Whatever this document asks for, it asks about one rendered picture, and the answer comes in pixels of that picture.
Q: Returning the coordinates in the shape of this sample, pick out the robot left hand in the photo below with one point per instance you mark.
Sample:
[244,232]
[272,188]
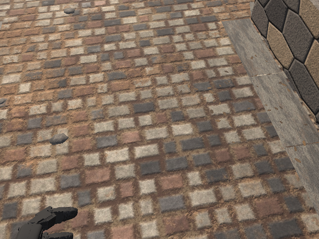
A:
[44,220]

